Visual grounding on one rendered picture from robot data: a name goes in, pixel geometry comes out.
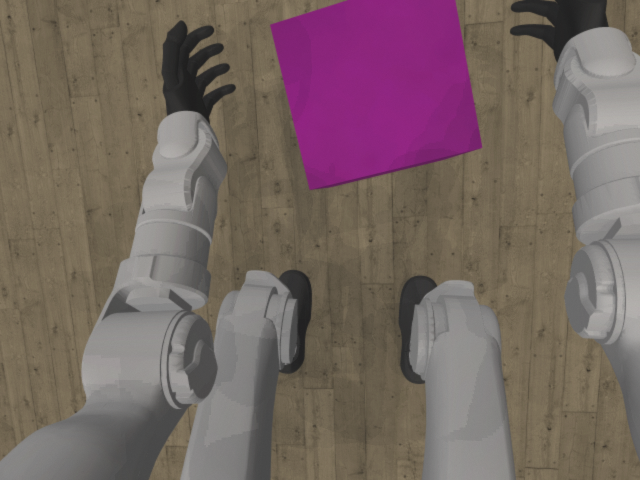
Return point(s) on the carton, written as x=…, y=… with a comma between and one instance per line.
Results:
x=376, y=86

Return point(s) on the right robot hand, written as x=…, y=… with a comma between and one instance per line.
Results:
x=570, y=18

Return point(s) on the robot left upper arm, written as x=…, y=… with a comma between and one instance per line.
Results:
x=141, y=372

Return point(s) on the right robot thigh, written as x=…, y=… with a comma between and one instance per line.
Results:
x=467, y=424

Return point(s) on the robot right upper arm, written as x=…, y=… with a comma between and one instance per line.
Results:
x=602, y=300

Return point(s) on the left robot hand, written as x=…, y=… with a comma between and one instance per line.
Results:
x=183, y=91

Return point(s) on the robot right forearm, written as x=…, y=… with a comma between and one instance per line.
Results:
x=597, y=82

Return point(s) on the robot right shin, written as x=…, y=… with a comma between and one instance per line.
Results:
x=466, y=288

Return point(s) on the robot left forearm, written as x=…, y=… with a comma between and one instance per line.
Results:
x=167, y=267

